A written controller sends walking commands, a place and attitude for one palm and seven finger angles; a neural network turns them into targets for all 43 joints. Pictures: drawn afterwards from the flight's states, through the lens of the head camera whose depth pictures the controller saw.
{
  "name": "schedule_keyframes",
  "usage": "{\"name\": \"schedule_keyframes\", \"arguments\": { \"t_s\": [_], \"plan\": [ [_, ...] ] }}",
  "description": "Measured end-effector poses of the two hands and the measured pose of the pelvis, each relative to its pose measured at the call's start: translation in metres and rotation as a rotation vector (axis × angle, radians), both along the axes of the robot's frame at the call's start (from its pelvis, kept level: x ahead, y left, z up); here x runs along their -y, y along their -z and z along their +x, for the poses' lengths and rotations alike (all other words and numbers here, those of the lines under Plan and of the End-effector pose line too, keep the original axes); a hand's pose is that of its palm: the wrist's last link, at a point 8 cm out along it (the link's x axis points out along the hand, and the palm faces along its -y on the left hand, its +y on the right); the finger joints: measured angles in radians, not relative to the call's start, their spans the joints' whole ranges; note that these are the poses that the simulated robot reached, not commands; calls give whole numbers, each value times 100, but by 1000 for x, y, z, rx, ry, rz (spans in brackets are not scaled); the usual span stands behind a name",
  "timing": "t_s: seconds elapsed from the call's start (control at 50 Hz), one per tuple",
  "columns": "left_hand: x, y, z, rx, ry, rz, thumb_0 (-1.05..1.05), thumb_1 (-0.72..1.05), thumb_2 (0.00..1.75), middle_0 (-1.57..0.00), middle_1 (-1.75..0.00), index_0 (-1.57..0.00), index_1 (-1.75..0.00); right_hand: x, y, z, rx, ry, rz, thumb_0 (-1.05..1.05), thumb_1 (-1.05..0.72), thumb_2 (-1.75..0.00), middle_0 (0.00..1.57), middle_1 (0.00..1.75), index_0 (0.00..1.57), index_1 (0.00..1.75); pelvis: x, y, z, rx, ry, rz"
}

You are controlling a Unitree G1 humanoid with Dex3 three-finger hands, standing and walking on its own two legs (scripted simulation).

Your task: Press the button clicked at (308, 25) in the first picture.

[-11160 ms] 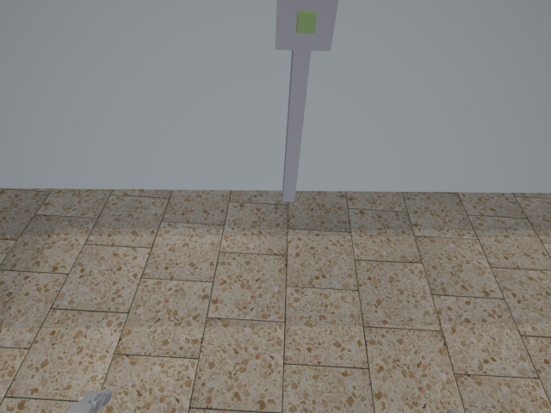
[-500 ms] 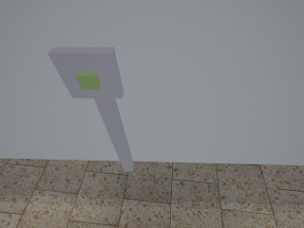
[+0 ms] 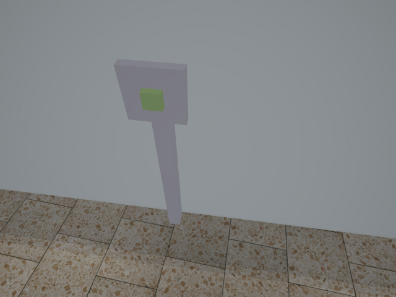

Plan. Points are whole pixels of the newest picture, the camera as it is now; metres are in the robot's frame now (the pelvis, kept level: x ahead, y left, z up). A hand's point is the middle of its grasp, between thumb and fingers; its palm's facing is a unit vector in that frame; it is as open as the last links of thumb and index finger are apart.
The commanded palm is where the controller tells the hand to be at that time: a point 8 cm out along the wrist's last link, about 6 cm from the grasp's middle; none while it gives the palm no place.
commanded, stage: come to a stop and stand still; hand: left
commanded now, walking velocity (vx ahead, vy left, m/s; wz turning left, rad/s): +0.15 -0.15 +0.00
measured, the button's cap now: (152, 99) +0.57 +0.19 +0.08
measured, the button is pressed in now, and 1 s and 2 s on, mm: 0 0 0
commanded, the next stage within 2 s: look again from close up in 0.82 s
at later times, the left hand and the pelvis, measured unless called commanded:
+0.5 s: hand out of the picture +0.09 +0.19 -0.18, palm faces -0.02 -0.98 -0.20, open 7.3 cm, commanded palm none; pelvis +0.04 +0.01 -0.01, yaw +0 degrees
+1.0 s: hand out of the picture +0.03 +0.17 -0.18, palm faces +0.04 -0.98 -0.22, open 7.3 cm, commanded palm none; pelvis +0.03 +0.00 -0.01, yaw +1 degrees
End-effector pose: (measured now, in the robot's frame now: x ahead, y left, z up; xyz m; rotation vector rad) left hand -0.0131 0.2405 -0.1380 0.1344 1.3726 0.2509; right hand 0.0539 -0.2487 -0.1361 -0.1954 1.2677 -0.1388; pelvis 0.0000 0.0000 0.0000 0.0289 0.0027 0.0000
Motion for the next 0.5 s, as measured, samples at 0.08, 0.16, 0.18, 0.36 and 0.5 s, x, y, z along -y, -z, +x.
{"name": "schedule_keyframes", "arguments": {
  "t_s": [0.08,0.16,0.18,0.36,0.5],
  "plan": [
    [-18,17,-12,-37,1,-45,0,90,89,-20,-30,-20,-30,-25,-4,-32,-10,34,-33,0,-91,-90,19,30,20,30,-18,4,-6,5,-4,-43],
    [-24,16,-10,-41,13,-81,1,91,89,-20,-30,-19,-30,-50,-11,-69,-102,61,-22,0,-91,-89,20,30,20,30,-26,-4,-2,0,-14,-58],
    [-25,16,-8,-39,15,-87,1,91,89,-20,-30,-19,-30,-55,-11,-76,-124,69,-17,0,-91,-89,20,30,20,30,-28,-5,-1,-2,-13,-57],
    [-14,18,31,-73,84,-101,1,91,89,-20,-30,-19,-30,-83,-8,-118,-270,158,30,0,-90,-89,20,30,21,30,-27,-2,19,-14,5,-43],
    [4,16,97,36,133,-40,1,93,89,-20,-30,-19,-30,-75,12,-121,-352,201,90,0,-90,-89,20,30,21,30,-8,10,38,-10,8,-39]
  ]
}}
